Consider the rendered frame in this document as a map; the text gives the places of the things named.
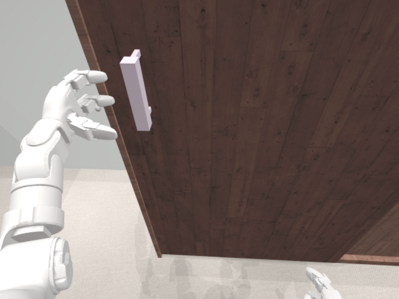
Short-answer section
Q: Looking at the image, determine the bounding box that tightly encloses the wardrobe door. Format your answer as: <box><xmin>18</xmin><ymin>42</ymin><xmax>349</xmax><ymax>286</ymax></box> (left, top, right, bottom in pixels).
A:
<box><xmin>78</xmin><ymin>0</ymin><xmax>399</xmax><ymax>263</ymax></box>
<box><xmin>346</xmin><ymin>202</ymin><xmax>399</xmax><ymax>257</ymax></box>

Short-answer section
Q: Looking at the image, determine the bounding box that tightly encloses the left robot forearm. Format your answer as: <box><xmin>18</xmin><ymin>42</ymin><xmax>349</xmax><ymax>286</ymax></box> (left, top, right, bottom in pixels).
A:
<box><xmin>0</xmin><ymin>118</ymin><xmax>72</xmax><ymax>251</ymax></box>

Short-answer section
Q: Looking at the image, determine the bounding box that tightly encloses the left robot hand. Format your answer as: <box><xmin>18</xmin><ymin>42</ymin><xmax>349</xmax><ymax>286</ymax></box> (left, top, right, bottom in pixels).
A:
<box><xmin>42</xmin><ymin>69</ymin><xmax>118</xmax><ymax>141</ymax></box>

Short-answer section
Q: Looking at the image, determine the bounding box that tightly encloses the right robot hand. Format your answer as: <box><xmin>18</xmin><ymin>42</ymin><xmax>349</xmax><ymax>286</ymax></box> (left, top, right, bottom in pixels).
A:
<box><xmin>304</xmin><ymin>267</ymin><xmax>342</xmax><ymax>299</ymax></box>

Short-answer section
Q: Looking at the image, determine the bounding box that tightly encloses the handle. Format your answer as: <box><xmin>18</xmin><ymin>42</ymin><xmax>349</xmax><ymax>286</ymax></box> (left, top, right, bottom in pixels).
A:
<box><xmin>120</xmin><ymin>49</ymin><xmax>152</xmax><ymax>131</ymax></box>

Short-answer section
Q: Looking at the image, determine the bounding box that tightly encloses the left robot upper arm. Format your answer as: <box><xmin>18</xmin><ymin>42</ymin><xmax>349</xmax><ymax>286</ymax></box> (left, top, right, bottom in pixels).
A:
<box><xmin>0</xmin><ymin>237</ymin><xmax>73</xmax><ymax>299</ymax></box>

